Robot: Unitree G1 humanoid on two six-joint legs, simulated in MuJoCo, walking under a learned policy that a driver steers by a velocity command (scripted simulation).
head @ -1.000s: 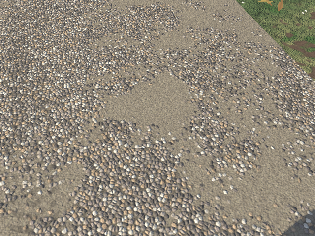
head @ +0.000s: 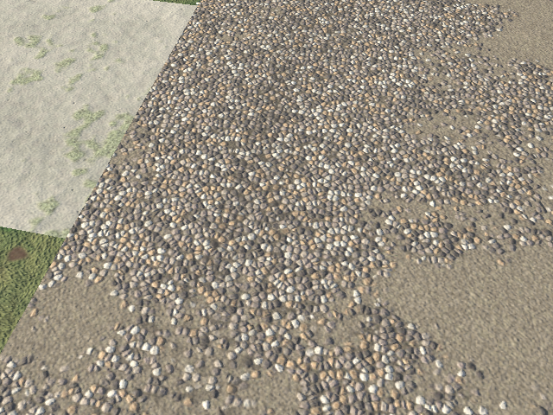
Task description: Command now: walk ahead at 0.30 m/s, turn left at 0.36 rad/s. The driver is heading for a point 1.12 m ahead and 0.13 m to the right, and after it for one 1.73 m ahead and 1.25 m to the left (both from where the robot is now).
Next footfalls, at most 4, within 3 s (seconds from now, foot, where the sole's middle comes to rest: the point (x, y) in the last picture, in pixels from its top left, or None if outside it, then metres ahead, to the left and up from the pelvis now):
0.28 left None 0.22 0.14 -0.77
0.56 right None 0.18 -0.11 -0.77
2.14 right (318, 346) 0.62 -0.07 -0.77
2.64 left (263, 242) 0.93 0.07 -0.77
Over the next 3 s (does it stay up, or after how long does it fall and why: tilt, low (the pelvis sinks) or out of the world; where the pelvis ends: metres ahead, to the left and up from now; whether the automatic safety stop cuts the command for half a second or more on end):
stays up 0.91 -0.04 0.01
